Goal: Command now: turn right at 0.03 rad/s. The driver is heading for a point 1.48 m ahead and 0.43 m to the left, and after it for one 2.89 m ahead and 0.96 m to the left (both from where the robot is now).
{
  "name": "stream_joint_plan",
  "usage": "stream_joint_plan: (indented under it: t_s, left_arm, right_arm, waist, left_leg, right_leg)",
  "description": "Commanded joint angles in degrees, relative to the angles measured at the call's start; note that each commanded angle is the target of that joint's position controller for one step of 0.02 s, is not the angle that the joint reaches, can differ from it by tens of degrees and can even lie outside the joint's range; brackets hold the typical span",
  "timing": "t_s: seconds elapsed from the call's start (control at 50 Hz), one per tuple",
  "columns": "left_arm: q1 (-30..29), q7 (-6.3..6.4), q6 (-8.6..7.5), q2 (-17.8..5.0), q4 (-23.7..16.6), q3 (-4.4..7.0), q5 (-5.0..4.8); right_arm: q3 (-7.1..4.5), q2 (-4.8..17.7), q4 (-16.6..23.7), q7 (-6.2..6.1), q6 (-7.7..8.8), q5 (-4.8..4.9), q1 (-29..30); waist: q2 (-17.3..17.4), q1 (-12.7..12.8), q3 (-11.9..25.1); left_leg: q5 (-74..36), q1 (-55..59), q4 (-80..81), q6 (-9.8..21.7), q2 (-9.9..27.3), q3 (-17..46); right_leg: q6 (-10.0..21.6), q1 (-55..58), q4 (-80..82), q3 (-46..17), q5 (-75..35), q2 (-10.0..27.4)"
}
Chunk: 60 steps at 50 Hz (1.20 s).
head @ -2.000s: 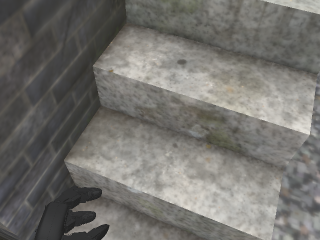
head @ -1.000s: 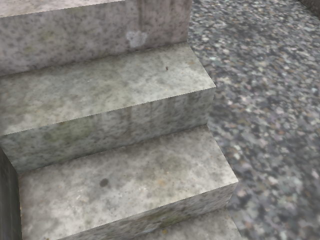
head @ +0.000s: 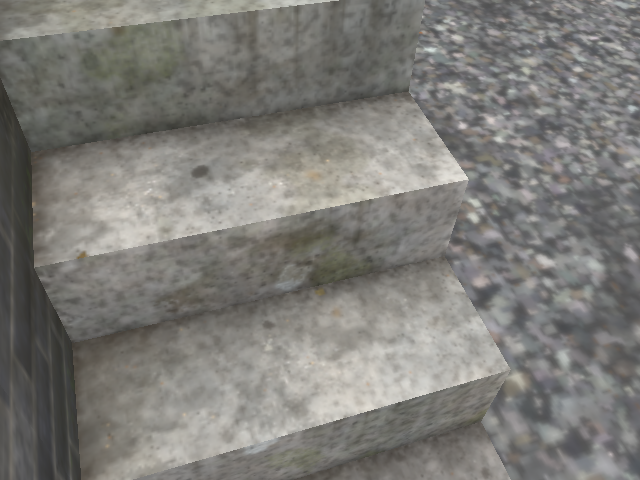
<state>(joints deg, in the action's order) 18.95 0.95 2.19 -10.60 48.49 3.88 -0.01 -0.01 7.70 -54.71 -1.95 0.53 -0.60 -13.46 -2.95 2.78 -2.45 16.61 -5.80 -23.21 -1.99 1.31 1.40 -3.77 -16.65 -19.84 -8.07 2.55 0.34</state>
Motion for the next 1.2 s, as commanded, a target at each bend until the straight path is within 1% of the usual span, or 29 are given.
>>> stream_joint_plan:
  t_s: [0.02, 0.04, 0.2, 0.22, 0.46, 0.5, 0.7, 0.72, 0.74, 0.76, 0.78, 0.8, 0.84, 0.86, 0.88, 0.9, 0.92, 0.94, 0.96, 0.98, 1.0, 1.02, 1.04, 1.08, 1.12, 1.14, 1.16, 1.18, 1.2]
  left_arm:
    - [0.3, 0.02, -1.25, -2.0, -2.5, 0.19, -0.05]
    - [1.2, -0.15, -1.29, -1.7, -2.4, -0.03, 0.14]
    - [1.1, -0.06, -1.09, -2.5, -2.7, -0.15, -0.04]
    - [0.8, -0.01, -1.3, -2.4, -2.8, -0.35, -0.59]
    - [-2.4, -0.8, -1.23, -1.9, -3.8, -1.42, -0.68]
    - [-3.3, -0.44, -1.66, -2.1, -4.3, -1.66, -0.75]
    - [-4.5, -0.28, -1.3, -2.3, -6.0, -2.01, -0.74]
    - [-1.3, -1.36, -2.96, 0.2, -4.2, -2.81, 2.47]
    - [-1.3, -1.67, -3.44, 0.2, -3.9, -2.85, 2.35]
    - [-3.2, -1.72, -3.54, -0.1, -4.5, -2.84, 1.92]
    - [-7.1, -0.32, -2.35, -3.5, -6.8, -1.85, -2.01]
    - [-10.1, 0.39, -2.36, -4.2, -8.7, -1.95, -2.56]
    - [-10.2, 0.94, -4.2, -0.1, -10.4, -2.96, -1.81]
    - [-8.1, 1.29, -5.0, -0.4, -10.9, -2.78, -1.65]
    - [-7.1, 2.09, -5.39, -1.5, -11.8, -2.23, -1.62]
    - [-2.9, 2.31, -5.41, -2.7, -12.1, -1.84, -1.74]
    - [-2.1, 2.01, -5.97, -3.3, -12.0, -1.59, -1.59]
    - [2.0, -0.19, -6.13, -2.4, -8.2, -1.43, 3.32]
    - [6.5, -1.25, -6.21, -3.2, -6.4, -0.91, 2.8]
    - [1.6, -2.22, -5.48, -8.9, -8.3, 0.68, 1.7]
    - [-2.8, -2.67, -4.31, -8.4, -9.6, 0.78, 0.22]
    - [-5.4, -2.68, -3.67, -7.6, -10.3, 0.36, 0.11]
    - [-7.2, -2.22, -3.51, -7.6, -10.5, 0.08, 0.58]
    - [-6.7, -1.21, -3.23, -7.8, -9.3, -0.12, 1.82]
    - [-6.5, -0.63, -3.78, -7.2, -8.8, -0.43, 1.39]
    - [-7.5, -0.46, -4.19, -5.8, -9.1, -0.82, 0.82]
    - [-9.6, -0.42, -4.87, -3.8, -10.6, -1.46, 0.27]
    - [-10.9, -1.2, -5.84, -1.3, -12.7, -2.3, -0.17]
    - [-9.1, -1.53, -6.21, 0.2, -12.5, -2.53, 0.8]
  right_arm:
    - [-1.42, 6.8, 1.3, 0.24, 0.5, 0.18, -2.0]
    - [-1.88, 7.4, 0.7, 0.47, 0.65, 0.81, -3.5]
    - [-2.22, 7.9, -1.8, 1.27, 1.21, 1.21, -6.5]
    - [-2.2, 8.3, -2.0, 1.68, 1.03, 0.73, -6.0]
    - [-2.57, 9.8, -4.5, 1.86, 1.03, 0.63, -9.9]
    - [-3.23, 11.5, -4.6, 1.99, 1.13, 0.41, -10.2]
    - [-3.15, 11.2, -5.7, 2.42, 1.5, 0.41, -11.3]
    - [-1.97, 6.9, -3.3, 1.78, 0.37, 0.39, -5.2]
    - [-2.0, 7.4, -2.1, 1.72, 0.06, 0.36, -5.1]
    - [-2.29, 8.5, -1.4, 1.68, -0.09, 0.19, -5.2]
    - [-3.6, 13.8, -2.4, 0.83, 0.52, 0.33, -11.3]
    - [-3.56, 13.6, -1.2, 0.27, 1.11, 0.54, -9.1]
    - [-3.62, 14.3, 1.5, -0.11, 2.15, 0.9, -3.5]
    - [-3.88, 15.1, 2.4, 0.02, 2.64, 0.84, -0.3]
    - [-3.19, 13.3, 3.0, 0.0, 3.78, 1.38, 4.1]
    - [-2.75, 12.3, 3.8, 0.58, 4.76, 1.55, 8.9]
    - [-2.23, 10.9, 3.8, 1.07, 5.12, 2.19, 9.2]
    - [-3.46, 12.2, 4.5, 1.3, 3.87, 1.55, 4.5]
    - [-3.3, 10.9, 4.8, 1.03, 3.75, 1.92, 0.9]
    - [-2.44, 8.6, 6.3, 1.56, 3.69, 2.45, -5.4]
    - [-2.31, 9.5, 7.0, 1.76, 3.71, 1.14, -3.9]
    - [-1.79, 8.4, 8.5, 1.7, 3.93, 0.5, -1.2]
    - [-1.22, 6.8, 9.3, 1.52, 4.24, 0.29, -0.3]
    - [-0.83, 6.2, 9.8, 0.95, 5.21, 1.12, -2.6]
    - [-1.04, 7.5, 10.8, 0.04, 5.18, 1.16, -3.1]
    - [-1.29, 8.6, 10.6, -0.44, 5.29, 0.92, -4.8]
    - [-1.84, 10.6, 10.2, -0.82, 5.39, 0.42, -7.3]
    - [-2.8, 15.4, 10.8, -0.96, 5.06, -0.37, -7.8]
    - [-3.17, 16.3, 9.7, -0.78, 4.46, -1.39, -8.9]
  waist:
    - [1.4, -1.2, -1.0]
    - [1.3, -1.1, 0.1]
    - [1.3, -1.4, 0.0]
    - [2.0, -0.8, -0.7]
    - [1.7, -2.3, 0.6]
    - [0.7, -2.9, 0.0]
    - [2.0, -3.0, 0.9]
    - [1.3, 0.2, 2.0]
    - [1.1, -0.8, 4.5]
    - [1.9, -1.5, 4.1]
    - [2.6, -5.1, 3.0]
    - [3.0, -5.0, -2.6]
    - [13.1, -3.8, -3.8]
    - [15.3, -2.0, -2.9]
    - [18.9, -0.1, -2.6]
    - [18.7, 2.9, -3.9]
    - [13.5, 3.4, -4.0]
    - [4.3, 4.1, -0.7]
    - [-1.9, 4.0, 5.0]
    - [-18.2, -1.0, 7.9]
    - [-17.5, -1.2, 4.2]
    - [-11.6, -1.5, 1.0]
    - [-6.8, -2.6, 1.2]
    - [-6.5, -3.1, 2.2]
    - [-5.5, -3.9, 5.9]
    - [-3.4, -4.9, 7.9]
    - [2.2, -6.2, 9.5]
    - [17.0, -5.9, 9.4]
    - [23.6, -5.3, 9.6]
  left_leg:
    - [5.0, -8.1, 8.4, 2.7, 5.8, 5.7]
    - [4.1, -7.2, 8.5, 2.6, 6.1, 5.8]
    - [-2.1, -6.3, 7.2, 1.6, 5.1, 3.7]
    - [-2.4, -6.7, 6.8, 1.2, 4.7, 3.5]
    - [-4.6, -5.5, 6.0, -0.3, 5.3, 2.7]
    - [-4.6, -5.6, 6.1, -0.8, 5.5, 2.9]
    - [-4.5, -5.5, 6.6, -1.6, 5.7, 2.7]
    - [-9.2, -6.5, 2.7, 0.6, 5.6, 2.0]
    - [-5.0, -5.4, 2.0, 1.6, 5.0, 1.6]
    - [1.6, -6.7, 2.7, 2.6, 4.9, 2.2]
    - [19.2, -6.7, 6.4, 2.9, 4.4, 2.5]
    - [24.1, -9.6, 8.8, 3.9, 5.5, 5.1]
    - [21.5, -10.8, 15.0, 6.8, 11.2, 11.9]
    - [20.0, -12.1, 16.9, 8.2, 14.9, 14.0]
    - [17.7, -15.2, 17.5, 9.2, 15.2, 12.7]
    - [12.3, -15.4, 16.0, 9.1, 15.3, 10.7]
    - [3.4, -11.0, 11.2, 8.8, 12.6, 7.4]
    - [-12.6, -5.0, -5.3, 10.9, 7.4, 3.5]
    - [-21.5, -6.5, -15.4, 11.1, 5.9, 1.3]
    - [-9.2, -11.4, -19.1, 9.3, 0.5, -3.4]
    - [-2.9, -13.6, -22.3, 9.0, -1.1, -4.9]
    - [-1.5, -13.8, -23.5, 9.1, -1.5, -5.4]
    - [0.1, -12.2, -25.0, 8.9, -1.8, -6.3]
    - [2.3, -9.9, -15.7, 8.6, -1.0, -6.1]
    - [-2.3, -7.7, -3.9, 8.3, -1.1, -4.7]
    - [-7.4, -3.5, 2.5, 7.7, 0.3, -2.5]
    - [-16.0, 3.4, 6.4, 7.1, 3.8, 2.0]
    - [-30.7, 9.8, 7.8, 8.1, 10.7, 9.7]
    - [-44.6, 21.3, 7.0, 12.0, 16.6, 14.3]
  right_leg:
    - [0.0, 4.4, 2.6, -3.5, 6.6, 2.8]
    - [0.2, 5.3, 2.9, -3.8, 7.3, 3.0]
    - [1.6, 6.5, 2.1, -3.6, 4.9, 3.0]
    - [1.8, 6.5, 2.6, -3.7, 4.9, 3.1]
    - [3.2, 7.5, 1.1, -3.0, 0.9, 2.8]
    - [3.4, 7.5, 1.3, -3.0, -0.8, 2.7]
    - [3.6, 9.1, 1.1, -2.8, -1.2, 2.8]
    - [5.8, 8.0, 0.6, 0.4, -2.5, 2.8]
    - [6.2, 7.9, 0.6, 0.6, 2.6, 1.7]
    - [6.6, 6.2, 0.0, 1.7, 8.9, 0.3]
    - [5.7, 3.8, 1.4, -0.1, 31.8, -1.2]
    - [5.6, -1.9, 1.1, 0.3, 36.1, -1.7]
    - [4.0, -1.2, -9.0, 3.7, 21.3, -3.5]
    - [3.9, 0.5, -15.3, 3.1, 18.0, -1.4]
    - [4.0, 3.8, -21.6, 3.1, 17.4, -0.2]
    - [5.5, 2.8, -20.3, 1.5, 16.9, 1.8]
    - [7.0, 1.8, -11.6, 1.1, 14.3, 2.2]
    - [11.5, 1.8, -2.1, 6.4, 6.0, -1.8]
    - [10.9, 9.9, -0.4, 3.3, 4.1, -0.8]
    - [13.4, 11.8, 5.9, -10.6, 13.2, 5.4]
    - [14.3, 8.1, 11.9, -15.9, 20.6, 7.2]
    - [13.9, 5.3, 12.0, -14.3, 14.2, 7.6]
    - [13.6, 4.6, 10.3, -10.6, 1.8, 7.4]
    - [14.2, 7.5, 6.5, -4.0, -15.3, 6.1]
    - [14.3, 14.4, 0.3, -2.9, -35.6, 6.3]
    - [13.6, 14.5, -3.6, -1.5, -36.6, 5.2]
    - [12.3, 9.1, -8.7, -0.1, -25.9, 3.5]
    - [10.4, -0.2, -17.9, 3.3, -13.5, 0.0]
    - [9.0, -16.9, -31.8, 7.6, 12.7, -4.5]
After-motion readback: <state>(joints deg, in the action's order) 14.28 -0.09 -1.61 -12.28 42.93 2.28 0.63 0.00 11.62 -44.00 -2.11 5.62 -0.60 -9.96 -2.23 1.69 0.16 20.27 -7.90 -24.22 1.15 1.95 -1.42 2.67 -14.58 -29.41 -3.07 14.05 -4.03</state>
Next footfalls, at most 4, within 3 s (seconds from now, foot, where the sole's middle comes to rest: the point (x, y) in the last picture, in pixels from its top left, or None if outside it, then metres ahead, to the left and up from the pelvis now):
1.14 left None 0.06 0.06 -0.78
1.54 right None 0.41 -0.26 -0.58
2.10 left None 0.29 -0.08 -0.58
2.36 right None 0.38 -0.23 -0.58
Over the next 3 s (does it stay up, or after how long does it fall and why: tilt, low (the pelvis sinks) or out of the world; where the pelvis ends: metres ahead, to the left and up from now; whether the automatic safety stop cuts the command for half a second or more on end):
stays up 0.41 -0.05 0.32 its command is cut before an obstacle after 1.3 s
